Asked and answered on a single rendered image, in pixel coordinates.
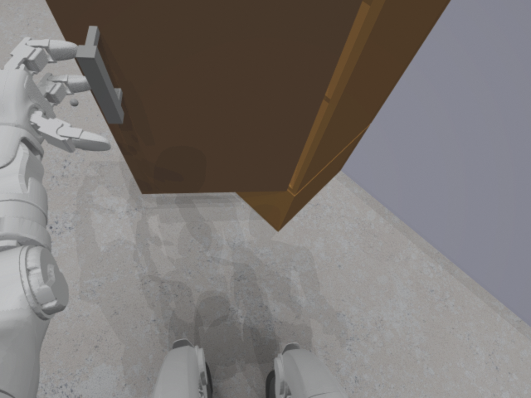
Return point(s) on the robot left forearm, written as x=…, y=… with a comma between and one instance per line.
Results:
x=23, y=199

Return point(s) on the left robot upper arm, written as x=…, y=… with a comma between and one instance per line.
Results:
x=32, y=291

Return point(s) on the robot left hand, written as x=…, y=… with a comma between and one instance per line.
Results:
x=20, y=97

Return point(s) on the right robot thigh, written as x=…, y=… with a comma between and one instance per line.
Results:
x=300, y=374

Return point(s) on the handle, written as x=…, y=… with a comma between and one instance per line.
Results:
x=93, y=67

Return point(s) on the right robot shin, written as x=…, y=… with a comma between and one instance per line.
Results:
x=289, y=346

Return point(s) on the cupboard door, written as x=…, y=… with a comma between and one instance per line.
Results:
x=218, y=95

